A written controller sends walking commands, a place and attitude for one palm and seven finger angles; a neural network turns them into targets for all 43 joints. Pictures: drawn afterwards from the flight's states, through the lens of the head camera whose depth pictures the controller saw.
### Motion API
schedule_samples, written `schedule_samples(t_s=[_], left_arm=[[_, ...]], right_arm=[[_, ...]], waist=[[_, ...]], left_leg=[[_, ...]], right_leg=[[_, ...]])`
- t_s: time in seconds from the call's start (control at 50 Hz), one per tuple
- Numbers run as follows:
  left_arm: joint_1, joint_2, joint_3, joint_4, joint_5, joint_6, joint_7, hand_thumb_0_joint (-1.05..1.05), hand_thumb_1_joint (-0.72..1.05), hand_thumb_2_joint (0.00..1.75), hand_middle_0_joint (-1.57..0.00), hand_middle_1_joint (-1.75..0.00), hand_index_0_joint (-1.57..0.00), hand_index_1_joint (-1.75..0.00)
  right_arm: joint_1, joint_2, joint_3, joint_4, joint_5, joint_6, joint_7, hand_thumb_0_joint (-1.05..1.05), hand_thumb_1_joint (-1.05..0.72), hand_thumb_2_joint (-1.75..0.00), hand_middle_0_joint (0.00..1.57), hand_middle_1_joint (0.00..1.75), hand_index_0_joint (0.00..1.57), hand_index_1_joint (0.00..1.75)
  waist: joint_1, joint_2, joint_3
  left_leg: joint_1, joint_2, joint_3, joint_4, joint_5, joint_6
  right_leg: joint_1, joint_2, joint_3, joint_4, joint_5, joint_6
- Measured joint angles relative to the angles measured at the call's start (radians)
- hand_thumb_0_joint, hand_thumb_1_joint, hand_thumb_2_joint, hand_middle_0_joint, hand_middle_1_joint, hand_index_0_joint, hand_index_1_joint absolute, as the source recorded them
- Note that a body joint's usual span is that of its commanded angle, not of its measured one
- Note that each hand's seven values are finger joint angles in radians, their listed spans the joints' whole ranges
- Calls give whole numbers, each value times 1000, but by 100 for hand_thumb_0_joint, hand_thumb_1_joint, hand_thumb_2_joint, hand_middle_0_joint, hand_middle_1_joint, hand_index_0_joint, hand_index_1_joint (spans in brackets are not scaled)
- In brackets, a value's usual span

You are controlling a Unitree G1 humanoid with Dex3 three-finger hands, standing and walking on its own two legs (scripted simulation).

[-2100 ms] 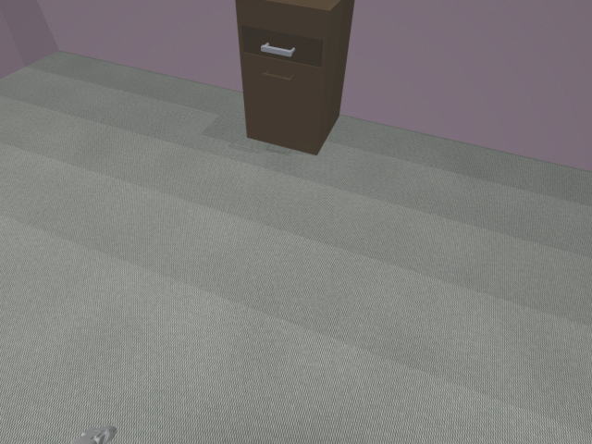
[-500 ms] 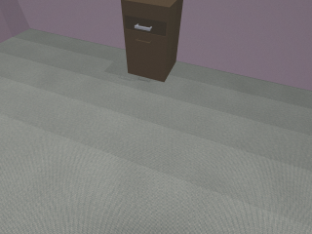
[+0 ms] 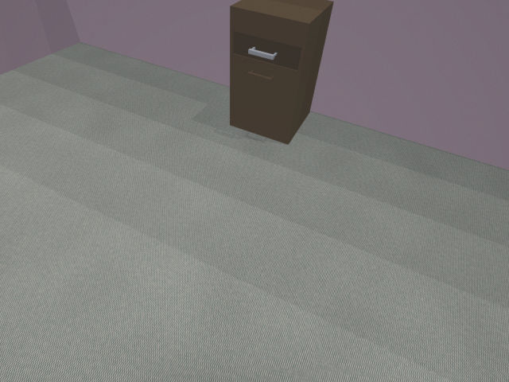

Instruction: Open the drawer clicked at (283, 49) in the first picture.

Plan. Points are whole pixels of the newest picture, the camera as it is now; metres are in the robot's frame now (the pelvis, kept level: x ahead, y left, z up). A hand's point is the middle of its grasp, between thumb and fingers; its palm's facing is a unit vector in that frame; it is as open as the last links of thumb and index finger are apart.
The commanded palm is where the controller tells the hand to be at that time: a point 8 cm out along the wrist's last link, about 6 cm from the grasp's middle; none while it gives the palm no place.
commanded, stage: walk to a spot facing it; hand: left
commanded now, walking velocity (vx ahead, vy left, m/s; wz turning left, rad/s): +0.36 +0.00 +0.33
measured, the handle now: (262, 52) +1.72 +0.04 -0.21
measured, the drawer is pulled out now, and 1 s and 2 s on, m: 0.00 0.00 0.00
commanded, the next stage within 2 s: turn to face it in 1.88 s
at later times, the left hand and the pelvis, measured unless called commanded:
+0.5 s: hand (170, 310) +0.29 +0.19 -0.17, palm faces +0.08 -0.98 -0.16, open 7.4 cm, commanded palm none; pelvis +0.19 +0.01 -0.01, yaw +7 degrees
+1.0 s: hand (161, 320) +0.28 +0.21 -0.19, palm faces +0.35 -0.92 -0.14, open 7.3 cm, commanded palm none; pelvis +0.41 +0.07 -0.01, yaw +15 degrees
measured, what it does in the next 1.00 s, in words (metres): walks ahead: right foot, then left foot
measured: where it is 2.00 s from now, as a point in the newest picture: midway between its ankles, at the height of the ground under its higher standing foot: (224, 254)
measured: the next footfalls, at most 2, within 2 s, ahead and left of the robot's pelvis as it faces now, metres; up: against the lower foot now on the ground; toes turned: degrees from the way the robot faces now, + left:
right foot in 0.52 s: +0.37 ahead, -0.10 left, +0.00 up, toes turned +1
left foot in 0.96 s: +0.50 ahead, +0.18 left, +0.00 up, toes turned +24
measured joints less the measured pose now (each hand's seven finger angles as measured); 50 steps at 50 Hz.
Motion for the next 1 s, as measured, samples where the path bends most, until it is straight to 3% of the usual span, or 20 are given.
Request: schedule_samples(t_s=[0.06,0.1,0.14,0.2,0.34,0.46,0.52,0.56,0.6,0.66,0.72,0.78,0.92,0.96,1.0], left_arm=[[52,-16,9,15,-5,6,-2,0,91,90,-20,-30,-20,-30],[75,-27,13,36,-2,26,-1,0,91,90,-20,-30,-20,-30],[78,-34,16,52,2,33,-4,0,91,90,-20,-30,-20,-30],[51,-43,21,48,5,24,-11,1,91,90,-20,-30,-20,-30],[-46,-76,30,-11,0,9,-14,0,91,90,-19,-30,-20,-30],[-146,-93,38,-44,-5,1,-18,0,91,90,-19,-30,-20,-30],[-177,-95,36,-75,-1,-33,-20,0,91,90,-19,-30,-20,-30],[-191,-100,36,-88,1,-65,-11,0,91,90,-20,-30,-20,-30],[-177,-104,33,-88,0,-76,-5,0,91,90,-20,-30,-20,-30],[-124,-111,31,-58,2,-75,10,0,91,90,-20,-30,-20,-30],[-60,-96,48,-25,0,-72,28,-1,94,90,-20,-30,-20,-30],[0,-74,43,12,4,-65,22,-2,95,90,-20,-30,-20,-30],[121,-61,29,70,4,-53,11,-1,93,90,-19,-30,-20,-30],[160,-65,29,85,0,-46,9,0,92,90,-19,-30,-20,-30],[161,-67,29,101,-6,-25,4,0,92,90,-19,-30,-20,-30]], right_arm=[[42,29,-6,-11,0,-26,3,0,-91,-90,20,30,20,30],[65,53,-12,-15,-2,-46,-5,0,-91,-90,20,30,20,30],[97,81,-11,-15,1,-59,-16,0,-91,-90,20,30,20,30],[146,120,-5,6,4,-76,-27,0,-91,-90,20,30,20,30],[218,174,-7,65,9,-87,-37,0,-91,-90,21,30,20,30],[227,164,-21,76,-1,-90,-41,0,-91,-90,21,30,20,30],[236,151,-29,81,1,-85,-40,0,-91,-90,21,30,20,30],[212,137,-32,81,10,-73,-34,0,-91,-90,21,30,20,30],[170,114,-44,73,9,-60,-28,0,-91,-90,21,30,20,30],[88,76,-59,34,-1,-46,-23,0,-91,-90,20,30,20,30],[13,55,-67,-20,-5,-39,-18,0,-91,-90,20,30,19,30],[-53,46,-71,-63,-6,-36,-6,0,-92,-90,20,30,19,29],[-162,52,-53,-104,-3,-46,17,0,-92,-90,20,30,19,29],[-175,55,-45,-116,-7,-64,17,0,-92,-90,20,30,19,30],[-184,69,-40,-122,-9,-85,7,0,-91,-90,20,30,19,30]], waist=[[-3,-23,13],[-5,-34,14],[-15,-39,17],[-23,-36,28],[-28,-20,47],[-62,0,69],[-65,16,74],[-55,28,88],[-41,38,88],[-34,45,71],[-30,40,46],[-17,29,31],[51,3,50],[59,-5,56],[56,-23,76]], left_leg=[[17,-9,34,-69,107,13],[30,-24,50,-54,88,34],[68,-38,48,-100,76,46],[137,-55,23,-208,112,47],[276,-73,-29,-369,128,46],[368,-62,-54,-381,48,22],[348,-42,-73,-219,-61,8],[204,-33,-79,152,-81,23],[54,-18,-65,457,-26,34],[-127,29,-29,596,82,29],[-246,72,-5,518,142,5],[-289,101,21,346,200,-14],[-195,83,73,4,214,-1],[-124,60,93,-84,239,20],[-115,39,110,-30,215,46]], right_leg=[[-13,-39,-18,109,-77,10],[-102,-42,8,334,-161,-2],[-200,-36,17,523,-138,-10],[-315,-47,7,618,-48,1],[-463,-86,5,495,97,31],[-423,-65,-22,250,118,6],[-322,-34,-44,133,147,-35],[-315,-34,-72,200,138,-58],[-271,-28,-96,209,76,-62],[-186,-15,-121,134,62,-51],[-112,-4,-143,50,62,-52],[-45,2,-155,-15,55,-45],[90,-13,-171,-42,-34,6],[88,-40,-163,53,-100,22],[-10,-64,-97,341,-168,7]])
